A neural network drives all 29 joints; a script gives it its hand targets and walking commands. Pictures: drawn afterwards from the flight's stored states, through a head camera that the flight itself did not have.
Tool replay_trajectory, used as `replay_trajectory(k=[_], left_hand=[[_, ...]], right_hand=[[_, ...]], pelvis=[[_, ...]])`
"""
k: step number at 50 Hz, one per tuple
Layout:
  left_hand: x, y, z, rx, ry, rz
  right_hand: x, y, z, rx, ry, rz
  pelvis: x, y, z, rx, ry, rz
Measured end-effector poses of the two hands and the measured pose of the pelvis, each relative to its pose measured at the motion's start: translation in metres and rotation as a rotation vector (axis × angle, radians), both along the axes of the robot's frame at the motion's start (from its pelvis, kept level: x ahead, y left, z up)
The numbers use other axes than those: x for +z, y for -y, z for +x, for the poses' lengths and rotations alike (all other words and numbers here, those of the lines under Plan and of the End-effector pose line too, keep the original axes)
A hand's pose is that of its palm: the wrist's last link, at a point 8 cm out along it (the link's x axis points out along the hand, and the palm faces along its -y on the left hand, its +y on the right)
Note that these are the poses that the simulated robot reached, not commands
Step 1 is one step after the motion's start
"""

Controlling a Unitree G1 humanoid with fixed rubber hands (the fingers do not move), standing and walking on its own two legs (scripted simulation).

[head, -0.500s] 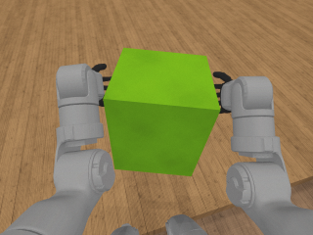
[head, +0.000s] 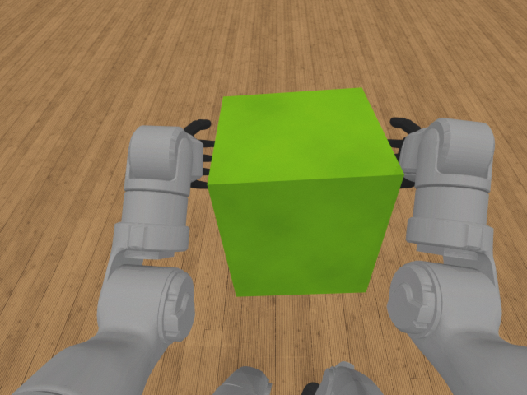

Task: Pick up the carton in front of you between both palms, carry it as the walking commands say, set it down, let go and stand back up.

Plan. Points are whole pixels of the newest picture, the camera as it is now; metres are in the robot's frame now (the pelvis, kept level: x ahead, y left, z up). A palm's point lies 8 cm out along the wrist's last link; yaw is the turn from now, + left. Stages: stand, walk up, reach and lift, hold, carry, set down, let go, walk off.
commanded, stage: carry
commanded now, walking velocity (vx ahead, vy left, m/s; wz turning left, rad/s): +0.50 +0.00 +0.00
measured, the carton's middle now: (296, 196) +0.39 +0.05 +0.08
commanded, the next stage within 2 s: none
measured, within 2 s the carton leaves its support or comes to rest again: neither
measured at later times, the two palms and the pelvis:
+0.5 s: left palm (229, 7) +0.64 +0.22 +0.24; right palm (412, 28) +0.63 -0.08 +0.24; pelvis +0.27 +0.07 +0.06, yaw +1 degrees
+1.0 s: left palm (274, 4) +0.86 +0.18 +0.17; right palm (408, 18) +0.88 -0.12 +0.16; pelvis +0.54 +0.02 +0.08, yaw +2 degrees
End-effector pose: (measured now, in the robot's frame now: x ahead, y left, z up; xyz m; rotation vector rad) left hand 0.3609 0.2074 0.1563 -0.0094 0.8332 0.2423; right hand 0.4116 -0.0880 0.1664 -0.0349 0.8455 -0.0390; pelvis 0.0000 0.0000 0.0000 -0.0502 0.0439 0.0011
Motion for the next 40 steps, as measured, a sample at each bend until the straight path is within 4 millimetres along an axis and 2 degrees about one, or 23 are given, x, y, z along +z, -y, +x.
replay_trajectory(k=[4,8,13,17,22,30,35,40], left_hand=[[0.029,0.001,0.042,0.010,0.018,-0.014],[0.068,0.002,0.088,0.008,0.094,-0.001],[0.109,0.000,0.150,-0.022,0.174,-0.008],[0.118,-0.006,0.202,-0.083,0.183,-0.007],[0.099,-0.009,0.254,-0.130,0.082,-0.031],[0.063,-0.010,0.321,-0.117,-0.017,-0.040],[0.050,-0.006,0.373,-0.089,-0.007,-0.032],[0.044,0.012,0.441,-0.077,0.062,-0.005]], right_hand=[[0.030,0.000,0.041,-0.004,0.015,0.023],[0.064,0.002,0.083,-0.016,0.090,0.048],[0.099,0.002,0.127,-0.042,0.172,0.042],[0.111,-0.003,0.162,-0.068,0.186,-0.005],[0.089,-0.006,0.193,-0.092,0.086,-0.063],[0.050,-0.007,0.259,-0.087,-0.014,-0.061],[0.032,-0.002,0.315,-0.067,-0.003,-0.043],[0.020,0.016,0.389,-0.057,0.067,-0.013]], pelvis=[[0.034,0.000,0.035,0.025,-0.011,0.017],[0.054,-0.010,0.075,0.033,-0.026,0.029],[0.062,-0.032,0.137,0.029,-0.032,0.023],[0.052,-0.053,0.195,0.018,-0.025,0.036],[0.058,-0.067,0.244,0.014,-0.022,0.027],[0.073,-0.066,0.312,0.019,-0.034,0.039],[0.075,-0.054,0.368,0.009,-0.034,0.058],[0.061,-0.032,0.436,0.015,-0.041,0.060]])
